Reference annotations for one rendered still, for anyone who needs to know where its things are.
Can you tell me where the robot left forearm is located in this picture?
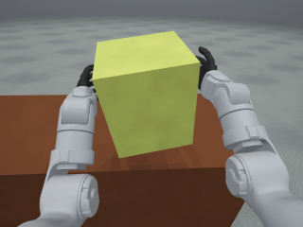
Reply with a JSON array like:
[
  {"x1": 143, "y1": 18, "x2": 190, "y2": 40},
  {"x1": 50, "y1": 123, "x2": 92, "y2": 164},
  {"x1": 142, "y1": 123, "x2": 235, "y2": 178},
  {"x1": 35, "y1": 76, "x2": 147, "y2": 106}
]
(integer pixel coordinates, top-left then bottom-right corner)
[{"x1": 39, "y1": 86, "x2": 98, "y2": 213}]

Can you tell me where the pedestal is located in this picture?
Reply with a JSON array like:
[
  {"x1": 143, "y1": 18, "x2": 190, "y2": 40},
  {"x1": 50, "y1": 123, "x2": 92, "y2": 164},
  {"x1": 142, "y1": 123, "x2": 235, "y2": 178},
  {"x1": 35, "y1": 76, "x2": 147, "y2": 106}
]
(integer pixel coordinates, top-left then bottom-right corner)
[{"x1": 0, "y1": 94, "x2": 251, "y2": 227}]

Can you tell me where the robot right hand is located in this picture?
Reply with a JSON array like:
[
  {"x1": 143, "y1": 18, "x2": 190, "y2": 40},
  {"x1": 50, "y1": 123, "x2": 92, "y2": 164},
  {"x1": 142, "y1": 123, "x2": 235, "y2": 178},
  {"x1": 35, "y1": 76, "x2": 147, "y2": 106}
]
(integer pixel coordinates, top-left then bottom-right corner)
[{"x1": 195, "y1": 46, "x2": 218, "y2": 91}]

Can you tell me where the robot right forearm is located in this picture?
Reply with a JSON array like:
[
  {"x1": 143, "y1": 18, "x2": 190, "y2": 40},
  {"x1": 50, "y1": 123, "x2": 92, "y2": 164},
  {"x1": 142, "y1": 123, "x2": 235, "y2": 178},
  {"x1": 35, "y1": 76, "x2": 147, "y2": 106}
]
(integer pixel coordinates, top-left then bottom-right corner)
[{"x1": 201, "y1": 70, "x2": 290, "y2": 186}]

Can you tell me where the robot left hand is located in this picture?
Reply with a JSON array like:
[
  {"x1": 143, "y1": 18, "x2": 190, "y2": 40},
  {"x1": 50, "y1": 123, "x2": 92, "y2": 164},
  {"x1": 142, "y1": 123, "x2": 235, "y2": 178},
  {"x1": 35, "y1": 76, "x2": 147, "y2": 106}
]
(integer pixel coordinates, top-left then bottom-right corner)
[{"x1": 77, "y1": 64, "x2": 98, "y2": 101}]

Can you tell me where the robot right upper arm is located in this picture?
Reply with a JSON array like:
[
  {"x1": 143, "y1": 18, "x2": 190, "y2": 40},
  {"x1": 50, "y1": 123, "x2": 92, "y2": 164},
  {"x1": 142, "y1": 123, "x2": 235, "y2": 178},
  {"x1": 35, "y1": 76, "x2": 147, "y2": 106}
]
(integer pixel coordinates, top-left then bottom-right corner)
[{"x1": 225, "y1": 150, "x2": 303, "y2": 227}]

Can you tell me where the robot left upper arm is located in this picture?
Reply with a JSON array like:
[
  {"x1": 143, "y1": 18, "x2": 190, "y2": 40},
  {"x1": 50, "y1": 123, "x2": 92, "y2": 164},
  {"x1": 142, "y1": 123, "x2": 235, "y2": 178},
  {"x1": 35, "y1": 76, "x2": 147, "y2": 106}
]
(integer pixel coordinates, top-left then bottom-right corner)
[{"x1": 18, "y1": 173, "x2": 99, "y2": 227}]

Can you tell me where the carton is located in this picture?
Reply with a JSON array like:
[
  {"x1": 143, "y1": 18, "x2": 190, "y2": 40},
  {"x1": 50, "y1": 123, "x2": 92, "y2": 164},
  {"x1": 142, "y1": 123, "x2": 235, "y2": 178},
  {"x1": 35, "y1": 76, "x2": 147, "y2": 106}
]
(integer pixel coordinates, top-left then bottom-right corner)
[{"x1": 92, "y1": 31, "x2": 201, "y2": 159}]

